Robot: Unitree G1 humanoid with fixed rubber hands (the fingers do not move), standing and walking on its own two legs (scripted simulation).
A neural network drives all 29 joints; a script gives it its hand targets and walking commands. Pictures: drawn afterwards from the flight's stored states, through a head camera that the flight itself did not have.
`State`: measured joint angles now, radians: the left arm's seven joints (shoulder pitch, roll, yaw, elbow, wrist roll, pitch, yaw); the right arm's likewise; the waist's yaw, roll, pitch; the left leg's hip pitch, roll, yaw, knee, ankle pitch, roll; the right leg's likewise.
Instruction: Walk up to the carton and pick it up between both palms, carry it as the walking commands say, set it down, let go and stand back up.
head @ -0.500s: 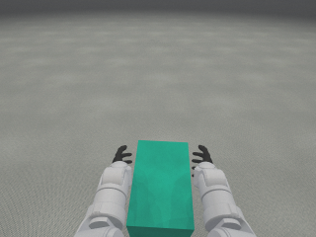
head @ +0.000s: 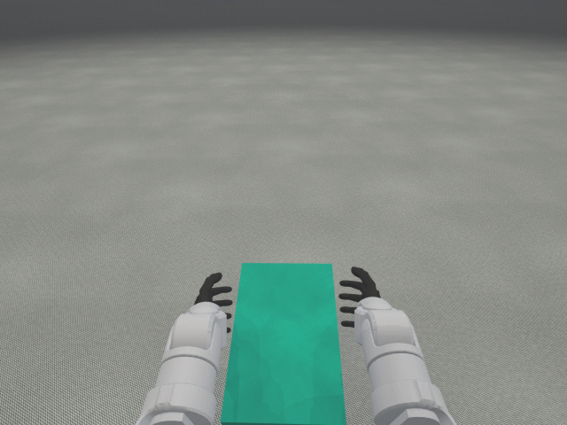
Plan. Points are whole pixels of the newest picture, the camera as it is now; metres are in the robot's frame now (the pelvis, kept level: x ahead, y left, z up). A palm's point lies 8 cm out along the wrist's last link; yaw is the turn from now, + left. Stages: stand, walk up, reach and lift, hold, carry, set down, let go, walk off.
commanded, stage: hold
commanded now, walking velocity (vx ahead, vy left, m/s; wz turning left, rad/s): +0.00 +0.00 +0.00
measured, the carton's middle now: (286, 349) +0.30 +0.01 -0.05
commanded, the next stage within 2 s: carry in 1.02 s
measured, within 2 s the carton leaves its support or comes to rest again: neither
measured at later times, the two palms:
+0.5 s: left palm (210, 318) +0.29 +0.12 +0.05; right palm (371, 316) +0.29 -0.12 +0.05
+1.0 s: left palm (206, 319) +0.28 +0.13 +0.05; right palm (370, 316) +0.29 -0.12 +0.06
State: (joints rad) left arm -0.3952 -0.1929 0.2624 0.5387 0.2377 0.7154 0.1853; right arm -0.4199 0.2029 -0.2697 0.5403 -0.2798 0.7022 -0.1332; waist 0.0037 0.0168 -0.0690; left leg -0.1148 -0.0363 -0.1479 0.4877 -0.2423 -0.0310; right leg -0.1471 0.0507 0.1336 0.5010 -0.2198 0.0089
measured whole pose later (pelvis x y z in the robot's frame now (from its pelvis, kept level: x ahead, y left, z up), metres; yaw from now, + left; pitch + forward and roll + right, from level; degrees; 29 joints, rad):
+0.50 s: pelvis -0.01 +0.00 +0.00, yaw +0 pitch -8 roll +0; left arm -0.45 -0.21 0.29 0.61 0.27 0.71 0.22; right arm -0.45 0.21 -0.30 0.61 -0.28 0.68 -0.24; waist 0.01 0.01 -0.09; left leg -0.14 -0.04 -0.14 0.51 -0.24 -0.03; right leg -0.17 0.05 0.13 0.52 -0.22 0.01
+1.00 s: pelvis -0.01 +0.00 +0.00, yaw +0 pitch -8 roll +0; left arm -0.42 -0.20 0.28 0.58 0.25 0.71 0.20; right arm -0.44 0.21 -0.29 0.58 -0.28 0.69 -0.18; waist 0.00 0.01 -0.08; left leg -0.14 -0.04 -0.14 0.51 -0.24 -0.03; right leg -0.17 0.05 0.13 0.52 -0.21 0.01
